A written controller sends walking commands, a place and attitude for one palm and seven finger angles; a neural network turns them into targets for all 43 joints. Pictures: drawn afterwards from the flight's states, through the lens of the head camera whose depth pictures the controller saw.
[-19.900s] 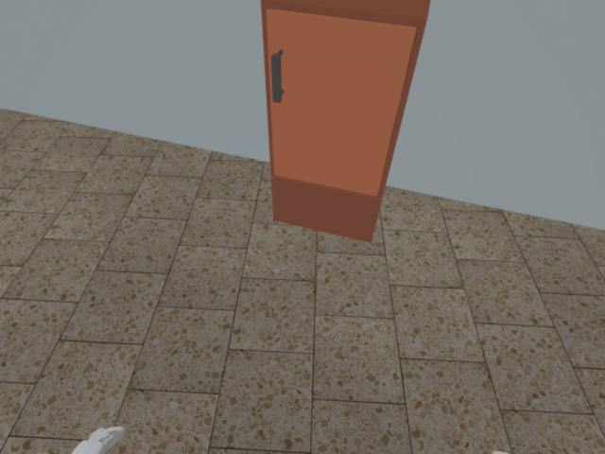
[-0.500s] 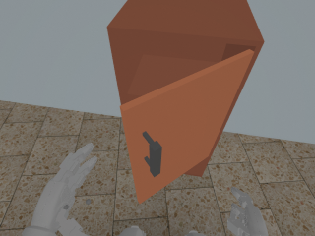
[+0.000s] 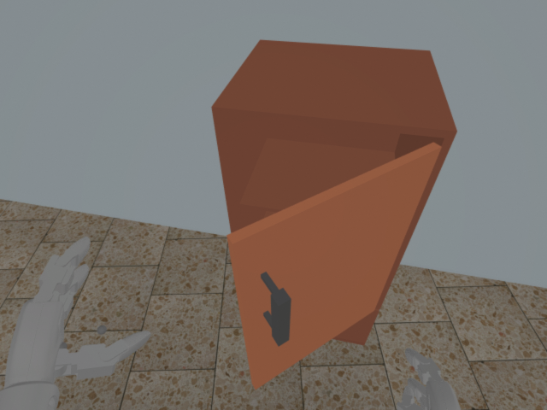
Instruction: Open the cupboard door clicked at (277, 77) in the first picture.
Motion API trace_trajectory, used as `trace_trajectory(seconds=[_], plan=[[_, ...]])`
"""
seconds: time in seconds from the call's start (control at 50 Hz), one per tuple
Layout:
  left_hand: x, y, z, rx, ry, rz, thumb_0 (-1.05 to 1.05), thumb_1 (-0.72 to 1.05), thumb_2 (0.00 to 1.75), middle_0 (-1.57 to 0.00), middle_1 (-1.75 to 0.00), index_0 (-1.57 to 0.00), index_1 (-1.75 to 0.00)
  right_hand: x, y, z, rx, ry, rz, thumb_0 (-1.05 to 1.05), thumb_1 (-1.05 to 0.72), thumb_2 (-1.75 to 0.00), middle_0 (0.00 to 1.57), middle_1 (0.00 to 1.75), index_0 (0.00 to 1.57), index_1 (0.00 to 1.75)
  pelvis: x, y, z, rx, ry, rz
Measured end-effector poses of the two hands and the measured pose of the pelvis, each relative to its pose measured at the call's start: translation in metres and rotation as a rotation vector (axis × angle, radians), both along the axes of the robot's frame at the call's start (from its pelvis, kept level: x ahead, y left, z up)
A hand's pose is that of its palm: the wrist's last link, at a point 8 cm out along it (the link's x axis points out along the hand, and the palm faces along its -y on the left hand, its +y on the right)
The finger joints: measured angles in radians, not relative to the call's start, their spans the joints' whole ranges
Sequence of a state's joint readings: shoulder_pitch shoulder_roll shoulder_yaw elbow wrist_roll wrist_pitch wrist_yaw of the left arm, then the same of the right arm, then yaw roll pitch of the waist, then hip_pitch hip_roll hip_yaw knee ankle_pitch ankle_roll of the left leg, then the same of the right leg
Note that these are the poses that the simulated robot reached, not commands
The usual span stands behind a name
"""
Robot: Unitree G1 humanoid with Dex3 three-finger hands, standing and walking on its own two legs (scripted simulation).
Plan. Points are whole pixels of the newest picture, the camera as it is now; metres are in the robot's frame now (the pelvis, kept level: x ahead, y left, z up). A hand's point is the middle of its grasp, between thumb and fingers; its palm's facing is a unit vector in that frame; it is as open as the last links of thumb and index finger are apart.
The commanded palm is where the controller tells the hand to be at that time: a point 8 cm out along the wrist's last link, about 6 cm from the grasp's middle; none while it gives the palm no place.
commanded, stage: draw the hand back to the body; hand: left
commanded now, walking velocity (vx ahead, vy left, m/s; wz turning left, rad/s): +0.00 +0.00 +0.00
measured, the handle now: (273, 309) +0.30 +0.04 -0.03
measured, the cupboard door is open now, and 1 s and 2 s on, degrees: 44 44 44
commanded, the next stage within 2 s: step back with the hand held close in 0.70 s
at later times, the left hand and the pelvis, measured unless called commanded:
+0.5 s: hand (70, 279) +0.20 +0.24 +0.18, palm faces +0.45 -0.81 -0.39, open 7.8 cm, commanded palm +0.15 +0.28 +0.20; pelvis +0.01 -0.02 +0.02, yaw -1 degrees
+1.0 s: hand (71, 288) +0.19 +0.24 +0.18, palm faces +0.39 -0.80 -0.46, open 7.5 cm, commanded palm +0.13 +0.27 +0.20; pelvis -0.01 -0.02 +0.03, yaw -1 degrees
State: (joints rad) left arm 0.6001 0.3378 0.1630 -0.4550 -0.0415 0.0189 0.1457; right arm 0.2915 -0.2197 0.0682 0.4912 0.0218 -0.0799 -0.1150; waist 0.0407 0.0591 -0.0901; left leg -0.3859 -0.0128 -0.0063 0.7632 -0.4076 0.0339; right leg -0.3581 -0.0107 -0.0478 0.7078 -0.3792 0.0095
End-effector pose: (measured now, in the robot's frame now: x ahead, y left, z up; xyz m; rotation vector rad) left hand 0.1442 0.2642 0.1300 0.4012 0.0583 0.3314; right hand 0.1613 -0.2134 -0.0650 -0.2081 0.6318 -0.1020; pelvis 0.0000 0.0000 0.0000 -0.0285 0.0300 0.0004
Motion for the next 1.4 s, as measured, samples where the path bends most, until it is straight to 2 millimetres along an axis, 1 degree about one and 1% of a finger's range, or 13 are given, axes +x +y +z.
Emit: trace_trajectory(seconds=[0.08, 0.2, 0.36, 0.4, 0.44, 0.58, 0.66, 0.78, 0.92, 1.06, 1.14, 1.24, 1.4], plan=[[0.006, 0.006, 0.019, 0.031, -0.048, 0.022, 0.0, 0.18, 0.6, -0.18, -0.3, -0.18, -0.3, 0.008, -0.002, 0.005, 0.007, -0.007, 0.008, 0.01, -0.91, -0.9, 0.2, 0.3, 0.2, 0.3, 0.005, -0.002, 0.007, 0.006, -0.024, -0.003], [0.013, 0.012, 0.039, 0.055, -0.102, 0.044, 0.0, 0.38, 0.69, -0.19, -0.3, -0.19, -0.3, 0.02, -0.008, 0.014, 0.002, -0.018, 0.018, 0.01, -0.91, -0.9, 0.2, 0.3, 0.2, 0.3, 0.01, -0.008, 0.015, 0.012, -0.054, -0.007], [0.014, 0.017, 0.076, 0.12, -0.215, 0.07, 0.01, 0.66, 0.81, -0.21, -0.3, -0.2, -0.3, 0.03, -0.019, 0.022, -0.009, -0.029, 0.032, 0.01, -0.91, -0.9, 0.2, 0.3, 0.2, 0.3, 0.012, -0.016, 0.021, 0.015, -0.083, -0.008], [0.014, 0.018, 0.08, 0.126, -0.233, 0.078, 0.01, 0.72, 0.83, -0.21, -0.3, -0.2, -0.3, 0.031, -0.021, 0.022, -0.005, -0.025, 0.031, 0.01, -0.91, -0.9, 0.2, 0.3, 0.2, 0.3, 0.012, -0.018, 0.023, 0.016, -0.088, -0.01], [0.015, 0.017, 0.077, 0.113, -0.225, 0.085, 0.01, 0.77, 0.85, -0.21, -0.3, -0.2, -0.3, 0.03, -0.023, 0.022, -0.001, -0.017, 0.028, 0.01, -0.91, -0.9, 0.2, 0.3, 0.2, 0.3, 0.011, -0.019, 0.024, 0.017, -0.092, -0.012], [0.013, 0.005, 0.053, 0.048, -0.134, 0.071, 0.01, 0.86, 0.89, -0.21, -0.3, -0.2, -0.3, 0.02, -0.032, 0.019, -0.01, 0.018, 0.017, 0.01, -0.91, -0.9, 0.2, 0.3, 0.2, 0.3, 0.008, -0.025, 0.026, 0.018, -0.102, -0.016], [0.009, 0.001, 0.06, 0.067, -0.156, 0.057, 0.01, 0.87, 0.9, -0.21, -0.3, -0.21, -0.3, 0.015, -0.036, 0.019, -0.016, 0.02, 0.013, 0.01, -0.91, -0.9, 0.2, 0.3, 0.2, 0.3, 0.007, -0.027, 0.027, 0.017, -0.112, -0.015], [0.005, 0.003, 0.075, 0.102, -0.209, 0.065, 0.01, 0.88, 0.9, -0.21, -0.3, -0.21, -0.3, 0.011, -0.036, 0.018, 0.0, 0.01, 0.006, 0.01, -0.91, -0.9, 0.2, 0.3, 0.2, 0.3, 0.002, -0.029, 0.028, 0.017, -0.126, -0.015], [0.006, 0.007, 0.073, 0.126, -0.207, 0.053, 0.01, 0.88, 0.9, -0.21, -0.3, -0.21, -0.3, 0.003, -0.039, 0.019, 0.002, 0.031, -0.002, 0.01, -0.91, -0.9, 0.2, 0.3, 0.2, 0.3, -0.007, -0.029, 0.029, 0.006, -0.099, -0.011], [0.004, 0.006, 0.068, 0.165, -0.15, -0.026, 0.01, 0.89, 0.9, -0.21, -0.3, -0.21, -0.3, -0.018, -0.049, 0.019, -0.037, 0.088, -0.065, 0.01, -0.91, -0.9, 0.2, 0.3, 0.2, 0.3, -0.02, -0.019, 0.029, 0.01, -0.056, -0.024], [-0.004, 0.01, 0.072, 0.198, -0.147, -0.063, 0.01, 0.88, 0.9, -0.22, -0.3, -0.21, -0.3, -0.033, -0.05, 0.018, -0.048, 0.109, -0.105, 0.01, -0.91, -0.9, 0.2, 0.3, 0.2, 0.3, -0.029, -0.012, 0.028, 0.014, -0.049, -0.03], [-0.019, 0.021, 0.078, 0.229, -0.183, -0.06, 0.01, 0.88, 0.9, -0.22, -0.3, -0.21, -0.3, -0.049, -0.043, 0.019, -0.046, 0.106, -0.124, 0.01, -0.91, -0.9, 0.2, 0.3, 0.2, 0.3, -0.045, -0.006, 0.026, 0.015, -0.052, -0.034], [-0.058, 0.03, 0.074, 0.235, -0.229, -0.033, 0.01, 0.88, 0.9, -0.22, -0.3, -0.21, -0.3, -0.075, -0.027, 0.019, -0.037, 0.054, -0.095, 0.01, -0.91, -0.9, 0.2, 0.3, 0.2, 0.3, -0.077, 0.001, 0.018, 0.016, -0.071, -0.031]])
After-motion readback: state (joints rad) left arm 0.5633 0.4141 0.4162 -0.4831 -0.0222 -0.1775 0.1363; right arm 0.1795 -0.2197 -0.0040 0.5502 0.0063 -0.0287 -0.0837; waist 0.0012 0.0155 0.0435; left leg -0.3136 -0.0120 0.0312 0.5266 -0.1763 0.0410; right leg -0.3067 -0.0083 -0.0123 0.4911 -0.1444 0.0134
